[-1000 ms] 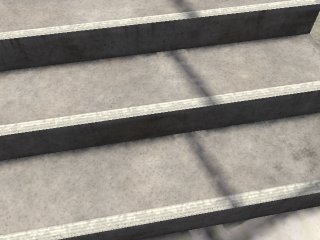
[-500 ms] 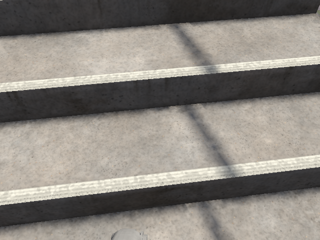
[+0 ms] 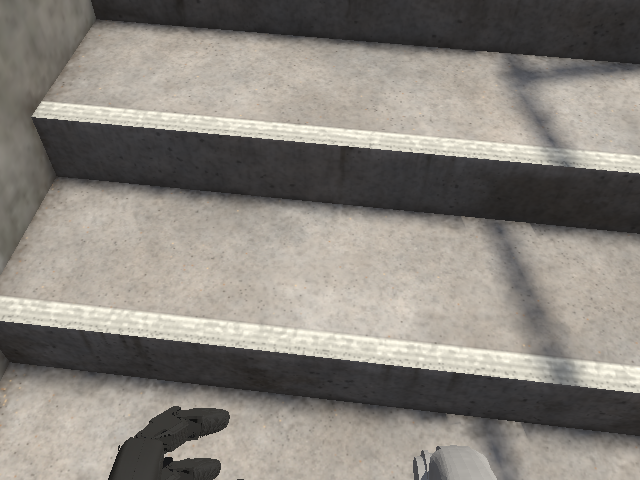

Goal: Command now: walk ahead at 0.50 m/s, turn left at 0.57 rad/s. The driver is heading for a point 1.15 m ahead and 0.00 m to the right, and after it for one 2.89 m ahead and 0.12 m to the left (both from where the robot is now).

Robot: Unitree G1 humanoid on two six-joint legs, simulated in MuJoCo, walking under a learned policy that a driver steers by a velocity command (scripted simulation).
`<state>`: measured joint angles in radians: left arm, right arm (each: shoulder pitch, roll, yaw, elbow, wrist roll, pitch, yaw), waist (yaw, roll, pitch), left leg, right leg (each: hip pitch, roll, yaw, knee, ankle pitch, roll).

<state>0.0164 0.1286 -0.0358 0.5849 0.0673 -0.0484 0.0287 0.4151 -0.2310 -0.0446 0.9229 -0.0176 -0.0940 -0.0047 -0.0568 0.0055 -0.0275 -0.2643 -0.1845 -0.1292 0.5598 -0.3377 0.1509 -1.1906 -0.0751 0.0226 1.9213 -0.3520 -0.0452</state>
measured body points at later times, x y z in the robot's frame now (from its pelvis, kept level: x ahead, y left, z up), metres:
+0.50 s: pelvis +0.32 -0.05 +0.16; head +0.34 -0.05 +0.61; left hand +0.24 +0.18 +0.02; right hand +0.58 -0.19 +0.10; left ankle +0.41 +0.10 -0.42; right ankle +0.31 -0.13 -0.57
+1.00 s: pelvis +0.66 +0.09 +0.27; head +0.68 +0.09 +0.72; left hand +0.76 +0.36 +0.16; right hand +0.79 -0.15 +0.14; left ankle +0.72 +0.17 -0.41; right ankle +0.60 -0.05 -0.23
